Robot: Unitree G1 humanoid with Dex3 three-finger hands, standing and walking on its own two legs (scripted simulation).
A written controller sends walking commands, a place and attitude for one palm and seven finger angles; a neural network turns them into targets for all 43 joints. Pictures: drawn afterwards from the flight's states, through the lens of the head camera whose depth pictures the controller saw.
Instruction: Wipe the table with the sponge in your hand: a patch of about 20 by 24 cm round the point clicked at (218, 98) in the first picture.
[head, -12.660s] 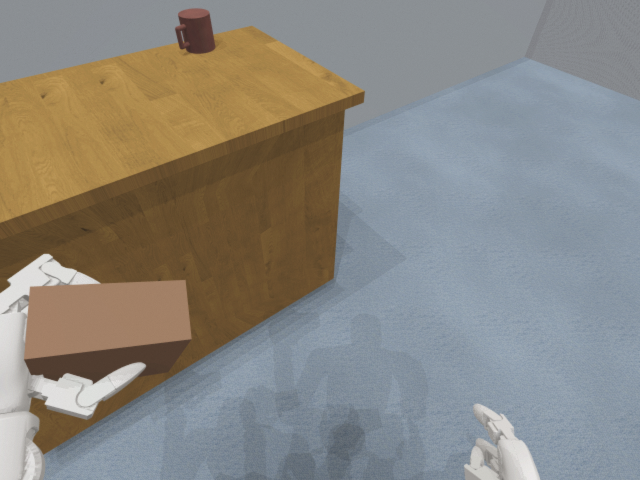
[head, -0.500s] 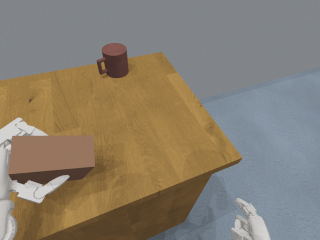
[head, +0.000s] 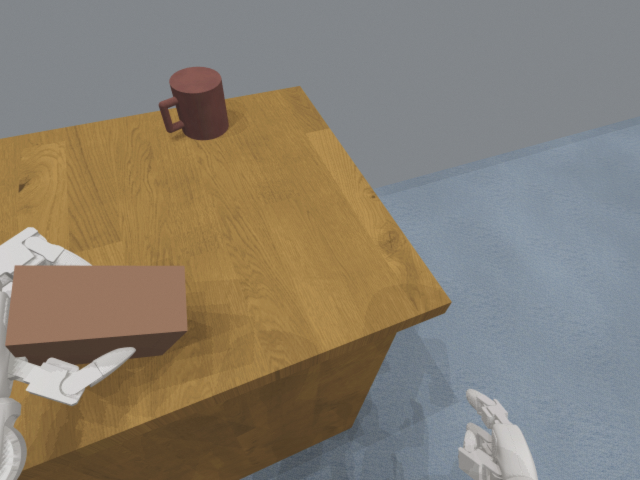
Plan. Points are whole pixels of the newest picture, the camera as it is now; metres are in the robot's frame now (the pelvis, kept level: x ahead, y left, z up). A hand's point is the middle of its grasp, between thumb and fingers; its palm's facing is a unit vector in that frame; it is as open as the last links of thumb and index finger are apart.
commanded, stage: shuffle to correct the standing spot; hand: left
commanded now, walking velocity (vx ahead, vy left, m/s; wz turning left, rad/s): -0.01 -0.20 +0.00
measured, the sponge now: (127, 317) +0.23 +0.21 +0.14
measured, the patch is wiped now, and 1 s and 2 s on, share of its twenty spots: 0.00 0.00 0.00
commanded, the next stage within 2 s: none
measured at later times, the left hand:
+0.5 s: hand (100, 305) +0.23 +0.23 +0.16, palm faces +0.33 -0.85 -0.41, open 9.9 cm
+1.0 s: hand (98, 311) +0.23 +0.23 +0.16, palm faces +0.34 -0.85 -0.39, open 9.9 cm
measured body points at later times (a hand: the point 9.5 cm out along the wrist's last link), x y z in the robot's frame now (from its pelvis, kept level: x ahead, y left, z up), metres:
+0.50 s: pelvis +0.01 -0.02 +0.00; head +0.05 +0.00 +0.44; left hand +0.21 +0.27 +0.18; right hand +0.18 -0.25 -0.09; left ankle +0.01 +0.12 -0.74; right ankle +0.01 -0.09 -0.74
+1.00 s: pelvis +0.01 -0.02 +0.00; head +0.04 +0.00 +0.44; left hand +0.20 +0.27 +0.18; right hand +0.18 -0.25 -0.09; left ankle +0.01 +0.12 -0.74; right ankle +0.01 -0.09 -0.74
